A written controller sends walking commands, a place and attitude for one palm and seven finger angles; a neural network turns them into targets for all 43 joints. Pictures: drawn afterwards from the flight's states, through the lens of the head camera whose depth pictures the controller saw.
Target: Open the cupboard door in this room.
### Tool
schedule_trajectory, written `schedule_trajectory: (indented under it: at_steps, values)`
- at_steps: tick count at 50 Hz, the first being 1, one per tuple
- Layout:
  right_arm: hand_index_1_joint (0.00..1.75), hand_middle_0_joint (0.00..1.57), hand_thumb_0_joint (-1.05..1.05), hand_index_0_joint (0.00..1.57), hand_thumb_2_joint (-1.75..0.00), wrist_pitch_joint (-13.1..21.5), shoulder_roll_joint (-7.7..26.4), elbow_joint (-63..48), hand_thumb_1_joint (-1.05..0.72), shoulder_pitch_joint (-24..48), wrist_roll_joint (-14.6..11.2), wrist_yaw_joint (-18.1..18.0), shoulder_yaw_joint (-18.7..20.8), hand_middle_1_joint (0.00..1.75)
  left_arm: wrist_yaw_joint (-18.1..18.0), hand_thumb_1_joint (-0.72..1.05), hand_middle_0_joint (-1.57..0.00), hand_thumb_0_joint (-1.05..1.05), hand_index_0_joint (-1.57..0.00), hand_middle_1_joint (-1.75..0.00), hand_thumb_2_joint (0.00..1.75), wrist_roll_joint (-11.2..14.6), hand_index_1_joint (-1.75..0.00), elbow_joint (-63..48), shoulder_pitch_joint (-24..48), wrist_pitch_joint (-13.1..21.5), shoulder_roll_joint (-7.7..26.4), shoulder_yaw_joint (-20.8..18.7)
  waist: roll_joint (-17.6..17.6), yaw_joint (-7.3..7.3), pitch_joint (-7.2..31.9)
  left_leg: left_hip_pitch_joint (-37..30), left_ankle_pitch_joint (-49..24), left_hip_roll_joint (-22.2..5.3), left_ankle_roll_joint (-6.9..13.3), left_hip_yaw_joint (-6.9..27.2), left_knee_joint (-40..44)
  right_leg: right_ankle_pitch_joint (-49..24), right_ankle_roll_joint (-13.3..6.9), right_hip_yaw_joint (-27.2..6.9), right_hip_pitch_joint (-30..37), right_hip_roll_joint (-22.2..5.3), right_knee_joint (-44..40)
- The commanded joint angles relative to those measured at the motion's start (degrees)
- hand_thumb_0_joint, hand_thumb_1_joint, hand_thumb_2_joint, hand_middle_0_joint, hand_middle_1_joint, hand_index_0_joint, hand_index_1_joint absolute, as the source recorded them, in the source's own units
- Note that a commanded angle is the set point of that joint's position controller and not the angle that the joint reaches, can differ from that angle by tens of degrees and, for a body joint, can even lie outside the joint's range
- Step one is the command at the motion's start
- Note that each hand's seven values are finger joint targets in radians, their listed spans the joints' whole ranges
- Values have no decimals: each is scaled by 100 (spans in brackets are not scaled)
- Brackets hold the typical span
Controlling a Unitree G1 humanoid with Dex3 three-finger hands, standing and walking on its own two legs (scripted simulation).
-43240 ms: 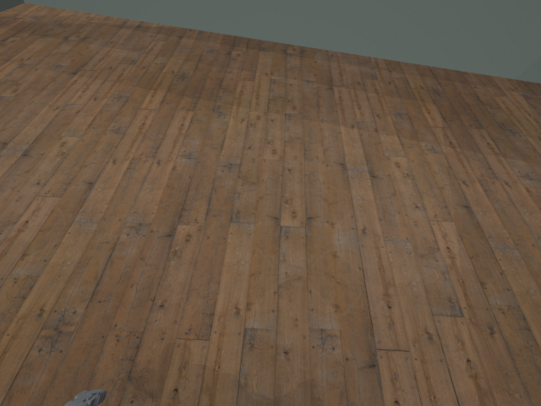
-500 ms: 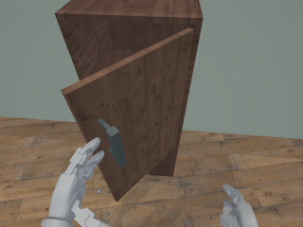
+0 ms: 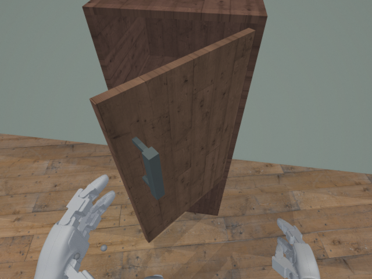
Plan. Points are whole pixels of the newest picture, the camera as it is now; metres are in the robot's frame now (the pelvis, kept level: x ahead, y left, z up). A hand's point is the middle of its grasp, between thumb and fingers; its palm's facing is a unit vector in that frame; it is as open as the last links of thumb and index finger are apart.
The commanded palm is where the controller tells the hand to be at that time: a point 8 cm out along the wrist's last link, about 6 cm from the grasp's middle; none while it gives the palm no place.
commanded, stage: draw the hand back to the body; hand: left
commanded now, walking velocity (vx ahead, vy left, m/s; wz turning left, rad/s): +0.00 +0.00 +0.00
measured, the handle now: (148, 169) +0.30 +0.11 +0.11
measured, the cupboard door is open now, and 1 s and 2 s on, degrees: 50 50 50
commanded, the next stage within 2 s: step back with the hand held close in 1.52 s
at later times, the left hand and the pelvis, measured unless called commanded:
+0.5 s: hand (58, 227) +0.17 +0.21 +0.14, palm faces +0.05 -0.99 -0.16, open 16.0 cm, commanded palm +0.13 +0.26 +0.16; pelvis -0.01 +0.02 +0.02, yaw +0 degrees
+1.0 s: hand (25, 178) +0.22 +0.26 +0.19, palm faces +0.39 -0.84 -0.38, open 10.8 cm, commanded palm +0.17 +0.30 +0.21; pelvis +0.03 +0.02 +0.05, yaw -2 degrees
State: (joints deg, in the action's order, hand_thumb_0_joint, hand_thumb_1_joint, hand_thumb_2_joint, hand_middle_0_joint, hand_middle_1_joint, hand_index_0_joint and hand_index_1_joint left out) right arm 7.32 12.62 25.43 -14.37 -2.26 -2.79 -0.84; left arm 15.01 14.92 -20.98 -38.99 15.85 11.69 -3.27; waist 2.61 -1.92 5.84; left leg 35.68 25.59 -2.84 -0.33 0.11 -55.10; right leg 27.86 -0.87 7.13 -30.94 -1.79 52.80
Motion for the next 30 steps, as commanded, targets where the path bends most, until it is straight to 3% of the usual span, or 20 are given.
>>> schedule_trajectory:
  at_steps: [1, 2, 6, 8, 12, 17, 18, 22, 23, 24, 25, 27, 28, 30]
  values:
    - [30, 20, 0, 20, -90, 355, 562, -1016, -90, 496, -38, -61, 237, 30, -177, -50, -15, 0, -15, -30, 30, 83, -30, -1532, 322, 311, 774, -675, 64, 37, 531, -576, -962, 332, 141, 160, 877, -1110, -22, -499, 223, 237, -1032]
    - [30, 20, 0, 20, -90, 369, 558, -1038, -90, 510, -55, -73, 225, 30, -215, -50, -15, 0, -15, -30, 30, 78, -30, -1646, 382, 276, 737, -631, 157, 33, 540, -660, -922, 324, 141, 175, 945, -1068, -27, -443, 196, 254, -1031]
    - [30, 20, 0, 20, -90, 397, 560, -987, -90, 581, -84, -105, 171, 30, -269, -50, -15, 0, -15, -30, 30, 191, -30, -1483, 390, -51, 662, -699, -5, 37, 335, -665, -733, 292, 134, 220, 1123, -886, -3, -384, 274, 282, -1204]
    - [30, 20, 0, 20, -90, 429, 585, -952, -90, 654, -94, -120, 155, 30, -211, -50, -15, 0, -15, -30, 30, 228, -30, -1318, 276, -234, 691, -766, -246, 13, 279, -675, -763, 278, 150, 243, 1189, -899, 2, -382, 387, 289, -1295]
    - [30, 20, 0, 20, -90, 501, 621, -930, -90, 668, -106, -141, 100, 30, -102, -50, -15, 0, -15, -30, 30, 230, -30, -1506, 528, -537, 807, -822, 83, 14, 123, -848, -672, 268, 143, 248, 1411, -816, 8, -320, 390, 287, -1416]
    - [30, 20, 0, 20, -90, 672, 638, -832, -90, 659, -109, -171, 50, 30, -148, -50, -15, 0, -15, -30, 30, 285, -30, -1703, 747, -658, 955, -1056, 150, -26, 28, -1071, -588, 243, 125, 320, 1653, -688, -19, -237, 491, 330, -1576]
    - [30, 20, 0, 20, -90, 699, 663, -803, -90, 670, -101, -169, 45, 30, -161, -47, -15, 0, -15, -30, 32, 297, -30, -1715, 853, -675, 1028, -1140, 21, -27, 63, -1076, -597, 236, 128, 339, 1682, -684, -21, -233, 581, 337, -1609]
    - [30, 20, 0, 20, -90, 813, 685, -695, -90, 669, -124, -183, 14, 30, -126, -32, -16, 0, -16, -30, 37, 320, -30, -1679, 1042, -814, 1029, -1214, 256, -21, -56, -1264, -558, 231, 93, 362, 1903, -714, -22, -163, 662, 345, -1733]
    - [30, 20, 0, 20, -90, 726, 598, -738, -90, 748, -31, -340, 10, 30, -1057, -29, -16, 0, -16, -30, 39, -583, -30, -1985, 1113, -886, 1804, -1403, 104, -267, -168, -1254, -293, 180, 90, 278, 2187, -534, -92, -530, 887, 231, -2178]
    - [30, 20, 0, 20, -90, 692, 508, -723, -90, 765, 45, -408, -53, 30, -1451, -26, -16, 0, -16, -30, 40, -679, -30, -1961, 923, -989, 1240, -1101, 61, -128, -498, -1326, -253, 227, 88, 210, 2258, -417, -74, -527, 854, 177, -2393]
    - [30, 20, 0, 20, -90, 658, 494, -672, -90, 700, 56, -415, -63, 30, -1631, -22, -16, 0, -16, -30, 42, -752, -30, -1730, 721, -1082, 1010, -956, -31, -94, -653, -1356, -203, 205, 70, 224, 2308, -346, -61, -464, 813, 161, -2438]
    - [30, 20, 0, 20, -90, 579, 533, -548, -90, 685, 85, -391, -67, 30, -1909, -15, -16, 0, -16, -30, 45, -975, -30, -1899, 806, -1113, 1107, -978, 385, -102, -529, -1622, -345, 176, 78, 223, 2474, -573, -75, -427, 1084, 146, -2477]
    - [30, 20, 0, 20, -90, 571, 541, -475, -90, 738, 109, -398, -58, 30, -2012, -12, -16, 0, -16, -30, 47, -1035, -30, -1777, 714, -1123, 1146, -1023, 197, -118, -521, -1702, -485, 169, 94, 209, 2558, -705, -75, -416, 1241, 148, -2572]
    - [30, 20, 0, 20, -90, 575, 576, -441, -90, 771, 145, -377, -58, 30, -2142, -5, -17, 0, -17, -30, 50, -1140, -30, -2001, 852, -1064, 1217, -1017, 232, -105, -361, -1929, -681, 162, 97, 202, 2727, -879, -67, -406, 1477, 139, -2623]
